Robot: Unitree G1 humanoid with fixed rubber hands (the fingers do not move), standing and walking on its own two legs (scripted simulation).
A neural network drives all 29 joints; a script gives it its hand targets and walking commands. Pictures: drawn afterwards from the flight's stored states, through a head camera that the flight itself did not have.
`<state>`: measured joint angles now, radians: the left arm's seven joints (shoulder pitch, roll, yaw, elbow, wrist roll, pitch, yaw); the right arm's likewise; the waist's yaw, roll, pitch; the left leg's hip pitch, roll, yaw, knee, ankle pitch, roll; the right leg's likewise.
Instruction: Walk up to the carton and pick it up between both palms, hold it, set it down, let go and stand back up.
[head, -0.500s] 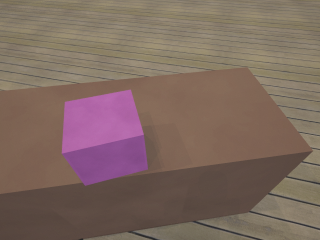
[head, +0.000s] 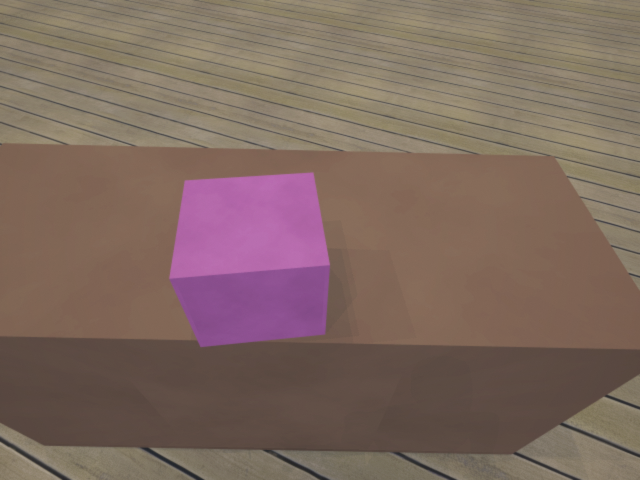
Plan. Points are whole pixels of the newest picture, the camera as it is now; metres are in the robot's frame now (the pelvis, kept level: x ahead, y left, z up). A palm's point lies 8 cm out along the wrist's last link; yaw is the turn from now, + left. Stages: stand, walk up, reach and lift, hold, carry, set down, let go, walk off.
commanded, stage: walk up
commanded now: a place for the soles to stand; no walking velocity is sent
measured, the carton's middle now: (257, 259) +0.44 +0.10 -0.01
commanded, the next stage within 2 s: reach and lift in 1.68 s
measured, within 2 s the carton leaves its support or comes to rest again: neither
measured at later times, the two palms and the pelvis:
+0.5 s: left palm out of the picture +0.04 +0.28 -0.14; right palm out of the picture +0.09 -0.25 -0.12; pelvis -0.01 +0.01 -0.01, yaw +8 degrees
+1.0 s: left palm out of the picture +0.01 +0.28 -0.14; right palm out of the picture +0.12 -0.24 -0.11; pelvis -0.01 +0.00 -0.02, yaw +13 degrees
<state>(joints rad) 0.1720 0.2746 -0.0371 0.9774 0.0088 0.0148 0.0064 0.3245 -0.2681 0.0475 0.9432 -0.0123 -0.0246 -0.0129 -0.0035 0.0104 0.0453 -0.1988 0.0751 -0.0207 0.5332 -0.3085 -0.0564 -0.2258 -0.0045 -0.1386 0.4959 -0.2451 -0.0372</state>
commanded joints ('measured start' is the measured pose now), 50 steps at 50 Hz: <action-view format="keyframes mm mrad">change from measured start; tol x2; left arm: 1 -9 140 23 -50 2 -7 2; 40 3 168 38 -139 10 40 -15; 46 39 153 39 -154 11 38 -18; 50 52 183 49 -149 12 32 -12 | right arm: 1 61 -127 -29 -44 1 -7 -4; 29 40 -165 -65 -208 7 0 -16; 45 36 -186 -82 -258 7 3 -22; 50 38 -142 -71 -267 8 8 -20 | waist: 1 -2 7 -8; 37 1 20 -34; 46 21 73 -32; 50 13 -1 -37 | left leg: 1 -92 30 -40 -65 185 91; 15 -170 -4 -129 -8 213 100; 28 -246 -32 -215 36 197 114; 37 -258 -60 -198 88 195 110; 45 -316 -35 -313 21 158 138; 47 -328 -46 -299 34 147 132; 50 -295 -98 -159 164 148 98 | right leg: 1 52 -114 129 -108 26 -29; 27 70 -159 23 -13 -92 -38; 37 64 -193 11 -19 -126 -54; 45 91 -139 2 51 -139 -32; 48 105 -170 26 -3 -149 -47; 50 87 -247 49 -79 -165 -83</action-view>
